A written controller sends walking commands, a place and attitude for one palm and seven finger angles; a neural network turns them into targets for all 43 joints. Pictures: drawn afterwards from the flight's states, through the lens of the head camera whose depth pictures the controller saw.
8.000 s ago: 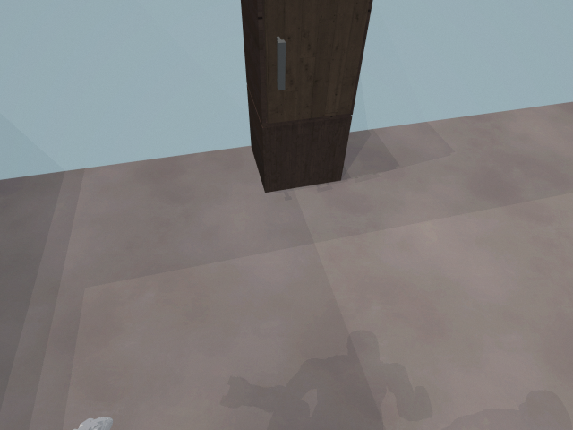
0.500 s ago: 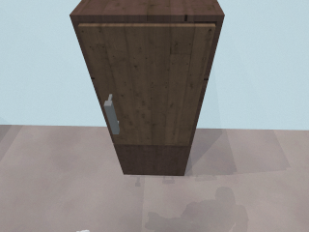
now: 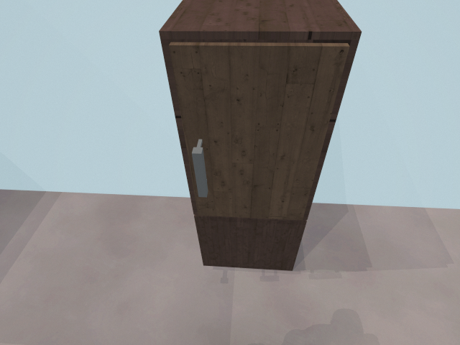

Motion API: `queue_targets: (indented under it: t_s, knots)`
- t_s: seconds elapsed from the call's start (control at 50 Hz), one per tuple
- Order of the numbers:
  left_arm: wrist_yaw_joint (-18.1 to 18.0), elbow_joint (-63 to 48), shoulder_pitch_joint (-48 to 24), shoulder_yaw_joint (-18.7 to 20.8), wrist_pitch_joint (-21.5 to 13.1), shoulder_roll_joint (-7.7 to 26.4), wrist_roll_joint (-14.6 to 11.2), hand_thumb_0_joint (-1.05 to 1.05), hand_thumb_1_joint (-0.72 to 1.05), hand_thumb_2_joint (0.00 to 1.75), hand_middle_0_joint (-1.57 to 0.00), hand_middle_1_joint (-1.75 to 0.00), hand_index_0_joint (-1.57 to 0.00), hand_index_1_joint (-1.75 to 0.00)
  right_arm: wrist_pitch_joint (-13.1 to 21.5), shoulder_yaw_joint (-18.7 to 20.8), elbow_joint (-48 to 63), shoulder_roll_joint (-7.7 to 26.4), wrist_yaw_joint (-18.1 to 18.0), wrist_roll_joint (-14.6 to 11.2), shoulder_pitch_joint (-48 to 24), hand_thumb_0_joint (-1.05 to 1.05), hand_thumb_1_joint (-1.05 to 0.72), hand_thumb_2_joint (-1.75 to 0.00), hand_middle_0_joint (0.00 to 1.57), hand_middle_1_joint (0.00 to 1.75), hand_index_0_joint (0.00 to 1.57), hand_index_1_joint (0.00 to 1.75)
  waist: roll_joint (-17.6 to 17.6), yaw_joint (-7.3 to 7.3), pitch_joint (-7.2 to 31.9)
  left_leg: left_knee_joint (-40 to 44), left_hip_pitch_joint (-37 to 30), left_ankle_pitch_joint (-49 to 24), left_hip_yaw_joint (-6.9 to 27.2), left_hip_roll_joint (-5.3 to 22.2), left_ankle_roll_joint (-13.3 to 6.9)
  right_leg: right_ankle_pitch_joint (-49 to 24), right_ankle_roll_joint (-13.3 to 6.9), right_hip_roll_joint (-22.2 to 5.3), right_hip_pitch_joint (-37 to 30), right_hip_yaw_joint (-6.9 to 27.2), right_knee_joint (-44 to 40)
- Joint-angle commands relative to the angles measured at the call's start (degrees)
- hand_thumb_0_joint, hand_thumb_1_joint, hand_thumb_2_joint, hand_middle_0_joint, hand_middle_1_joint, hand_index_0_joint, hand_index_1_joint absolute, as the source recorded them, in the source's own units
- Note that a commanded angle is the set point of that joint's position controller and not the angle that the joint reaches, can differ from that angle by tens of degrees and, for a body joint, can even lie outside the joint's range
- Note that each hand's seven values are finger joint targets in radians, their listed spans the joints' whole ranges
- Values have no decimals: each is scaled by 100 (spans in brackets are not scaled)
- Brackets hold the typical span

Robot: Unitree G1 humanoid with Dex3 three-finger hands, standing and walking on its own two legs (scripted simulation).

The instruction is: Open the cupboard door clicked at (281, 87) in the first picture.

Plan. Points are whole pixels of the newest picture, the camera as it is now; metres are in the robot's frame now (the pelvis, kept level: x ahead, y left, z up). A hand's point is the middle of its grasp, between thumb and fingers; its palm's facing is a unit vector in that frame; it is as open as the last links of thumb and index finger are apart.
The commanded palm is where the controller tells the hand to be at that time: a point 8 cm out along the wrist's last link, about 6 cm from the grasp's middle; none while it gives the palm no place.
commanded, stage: come to a stop and stand still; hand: left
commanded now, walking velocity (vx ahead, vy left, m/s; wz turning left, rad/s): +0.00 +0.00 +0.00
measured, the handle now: (201, 168) +0.59 +0.13 -0.07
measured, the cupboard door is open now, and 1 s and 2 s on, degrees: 0 0 0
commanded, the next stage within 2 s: look again from close up in 0.44 s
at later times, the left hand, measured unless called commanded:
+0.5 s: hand out of the picture -0.03 +0.18 -0.15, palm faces +0.07 -0.98 -0.20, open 7.4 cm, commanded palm none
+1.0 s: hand out of the picture +0.01 +0.15 -0.15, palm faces +0.07 -0.98 -0.20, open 7.3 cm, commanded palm none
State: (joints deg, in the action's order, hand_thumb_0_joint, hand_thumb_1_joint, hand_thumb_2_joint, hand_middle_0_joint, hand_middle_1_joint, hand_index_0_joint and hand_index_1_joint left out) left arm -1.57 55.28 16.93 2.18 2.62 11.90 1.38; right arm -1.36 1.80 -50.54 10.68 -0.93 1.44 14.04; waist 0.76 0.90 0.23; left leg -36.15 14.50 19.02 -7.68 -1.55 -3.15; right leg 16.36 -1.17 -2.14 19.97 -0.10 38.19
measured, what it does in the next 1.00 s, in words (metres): stands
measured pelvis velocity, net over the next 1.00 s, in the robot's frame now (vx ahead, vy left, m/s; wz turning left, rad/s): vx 0.02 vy -0.02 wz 0.05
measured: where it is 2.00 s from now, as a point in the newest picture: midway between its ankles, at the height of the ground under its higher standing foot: outside the picture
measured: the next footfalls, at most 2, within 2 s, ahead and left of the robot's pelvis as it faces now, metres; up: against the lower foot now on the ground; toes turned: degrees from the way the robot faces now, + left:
none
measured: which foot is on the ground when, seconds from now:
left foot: down 0.00-1.00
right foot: down 0.00-1.00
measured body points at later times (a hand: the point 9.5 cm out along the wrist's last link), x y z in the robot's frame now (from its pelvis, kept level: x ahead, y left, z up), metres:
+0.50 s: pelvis -0.02 +0.01 +0.01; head -0.02 -0.01 +0.46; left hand -0.03 +0.23 -0.14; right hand -0.02 -0.22 -0.15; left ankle +0.01 +0.09 -0.72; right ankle +0.06 -0.11 -0.72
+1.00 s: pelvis +0.02 -0.02 +0.02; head +0.02 -0.03 +0.47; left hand +0.01 +0.21 -0.14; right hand +0.03 -0.23 -0.15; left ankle +0.01 +0.09 -0.72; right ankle +0.06 -0.11 -0.72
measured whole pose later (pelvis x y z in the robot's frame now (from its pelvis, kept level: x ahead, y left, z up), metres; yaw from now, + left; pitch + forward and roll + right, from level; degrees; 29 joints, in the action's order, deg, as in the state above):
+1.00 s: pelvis +0.02 -0.02 +0.02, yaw +3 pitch -1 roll +1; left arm -1.8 63.1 16.6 0.0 -1.0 8.1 0.8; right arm 1.7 -0.3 -63.1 8.2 -1.7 0.6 17.1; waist 0.5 -0.3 -0.9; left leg -24.7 10.2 13.5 -3.9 -0.9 -1.3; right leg 11.0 -1.9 1.5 14.7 0.6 26.6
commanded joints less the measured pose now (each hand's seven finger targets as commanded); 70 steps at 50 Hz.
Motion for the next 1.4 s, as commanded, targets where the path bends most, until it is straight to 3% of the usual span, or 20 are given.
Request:
queue_targets:
  t_s: [0.0, 0.02, 0.04, 0.12, 0.16, 0.6, 0.8, 1.1, 1.12, 1.14, 1.16, 1.18, 1.2, 1.22, 1.24, 1.26, 1.28, 1.32, 1.36, 1.38]
  knots:
    - [27, -429, -44, -16, -304, 625, 1, 0, 90, 90, -20, -30, -20, -30, 106, 84, 338, 543, 2, -59, 299, 0, -90, -90, 20, 30, 20, 30, -634, -271, -345, 1102, 152, 691, 958, 425, 32, 1098, -397, -535, 413, 1209, -1689]
    - [18, -479, -195, -2, -311, 639, -11, 0, 90, 90, -20, -30, -20, -30, 97, 98, 255, 597, 5, -40, 469, 0, -90, -90, 20, 30, 20, 30, -1022, -365, -301, 1011, -132, 501, 901, 428, 36, 1394, -368, -504, 646, 1164, -1768]
    - [9, -505, -263, -4, -292, 593, -11, 0, 90, 90, -20, -30, -20, -30, 102, 107, 181, 610, 10, -33, 563, 0, -90, -90, 20, 30, 20, 30, -979, -394, -411, 1077, -216, 516, 933, 458, 26, 1552, -324, -466, 869, 1078, -1806]
    - [3, -413, 55, -22, -260, 396, 2, 0, 90, 90, -20, -30, -20, -30, 209, 95, 72, 677, 1, -6, 432, 0, -90, -90, 20, 30, 20, 30, 84, -189, -465, 2148, 471, 1208, 1529, 907, -73, 432, -126, -34, 126, 448, -1157]
    - [10, -259, 289, -43, -269, 306, 15, 0, 90, 90, -20, -30, -20, -30, 238, 72, 45, 704, -5, -19, 251, 0, -90, -90, 20, 30, 20, 30, 131, -47, -474, 2321, 765, 1321, 1574, 949, -98, 55, -105, 0, -282, 365, -1051]
    - [-5, 364, 373, -99, -373, 103, -15, 0, 90, 90, -20, -30, -20, -30, 275, -54, -814, 401, -55, -41, 765, 0, -90, -90, 20, 30, 20, 30, -216, -132, -566, 1989, 488, 772, 1306, 685, 8, 390, -178, -191, -232, 880, -1635]
    - [-25, 489, 269, -140, -455, 97, -59, 0, 90, 90, -20, -30, -20, -30, 370, -126, -1018, 252, -84, -81, 807, 0, -90, -90, 20, 30, 20, 30, -165, -162, -338, 1749, 20, -459, 1070, 685, 84, -634, -193, -266, -537, 883, -1678]
    - [-25, 546, 206, -143, -448, 186, -74, 0, 90, 90, -20, -30, -20, -30, 349, -139, -1171, 248, -108, -80, 723, 0, -90, -90, 20, 30, 20, 30, -179, -137, -311, 1728, -171, -716, 966, 688, 142, -879, -204, -290, -810, 854, -1804]
    - [-274, 826, 824, -131, -510, 313, -41, 0, 90, 90, -20, -30, -20, -30, 346, -73, -831, 525, -51, -124, -54, 0, -90, -90, 20, 30, 20, 30, -283, 211, -299, 700, -96, -673, 659, 827, 290, -2405, -25, -597, -820, 927, -1622]
    - [-144, -7971, -3638, 427, -1731, 1620, -1427, 0, 88, 89, -20, -32, -20, -32, 1153, -23, 1390, 1490, -330, -416, -99, 0, -90, -90, 20, 30, 20, 30, 637, -629, 2514, 1370, -1230, -1080, 841, 44, 140, -1352, -14, -90, -1454, 547, -1297]
    - [-412, -6595, -1264, 647, -1480, 1391, -991, 0, 85, 88, -20, -33, -20, -33, 1656, -113, 1041, 1001, -563, -384, -628, 0, -90, -90, 20, 30, 20, 30, 1133, -21, 2149, 1347, -920, -1138, 610, 122, 101, -620, -202, 151, -1356, 253, -1069]
    - [-502, -5466, 450, -88, -759, -20, -1129, 0, 83, 87, -21, -34, -21, -34, 1850, -49, 1075, 773, -482, -438, -480, 0, -90, -90, 20, 30, 20, 30, 1059, -196, 944, 1407, -160, -495, 803, 187, 270, -102, -134, 153, -612, -131, -1102]
    - [-392, -5177, 150, -247, -808, -373, -1335, 0, 81, 86, -21, -36, -21, -36, 1926, -107, 928, 856, -460, -511, -337, 0, -90, -90, 20, 30, 20, 30, 194, -420, -24, 1267, 250, 13, 921, 181, 235, 103, -15, 211, -31, -329, -1127]
    - [-238, -5186, -242, -156, -1165, -190, -1383, 0, 78, 85, -21, -37, -21, -37, 2048, -20, 1252, 1051, -418, -426, -404, 0, -90, -90, 20, 30, 20, 30, -228, -549, -558, 930, 648, 329, 1057, 143, 173, 607, 53, 197, 545, -336, -1116]
    - [-31, -4642, -183, 65, -1524, -55, -1373, 0, 76, 84, -21, -39, -21, -39, 2099, 84, 1286, 1167, -368, -313, -296, 0, -90, -90, 20, 30, 20, 30, -921, -589, -503, 488, 1022, 435, 998, 81, 179, 1142, 94, 176, 1012, -343, -998]
    - [258, -4073, 359, 189, -1933, -176, -1446, 0, 74, 83, -21, -40, -21, -40, 2145, 157, 1476, 1138, -304, -235, -326, 0, -90, -90, 20, 30, 20, 30, -1459, -413, -424, 24, 1529, 514, 950, 44, 210, 1631, 106, 147, 1392, -315, -735]
    - [661, -3720, 957, 294, -2337, -205, -1502, 0, 71, 82, -21, -42, -21, -42, 2238, 229, 1726, 1104, -179, -249, -351, 0, -90, -90, 20, 30, 20, 30, -1230, -108, -144, -375, 1843, 427, 867, -40, 263, 1652, 24, 86, 1468, -159, -371]
    - [1456, -3876, 1619, 492, -3215, -166, -1670, 0, 67, 80, -22, -45, -22, -45, 2288, 334, 2207, 1054, 9, -201, -516, 0, -90, -90, 20, 30, 20, 30, -1362, 195, 554, -1057, 2476, 221, 765, -122, 320, 1317, -67, 81, 1432, 36, 360]
    - [2203, -3980, 1776, 848, -3988, 183, -1710, 0, 62, 78, -22, -48, -22, -48, 2251, 431, 2514, 1066, 139, -198, -681, 0, -90, -90, 20, 30, 20, 30, -1154, 247, 990, -1741, 3108, -47, 739, -187, 345, 447, -94, 35, 1385, 298, 1030]
    - [2579, -3947, 1691, 1043, -4274, 496, -1673, 0, 60, 77, -22, -50, -22, -50, 2203, 468, 2588, 1093, 210, -197, -647, 0, -90, -90, 20, 30, 20, 30, -733, 243, 1124, -2105, 3341, -170, 743, -176, 357, 10, -117, -31, 1451, 549, 1353]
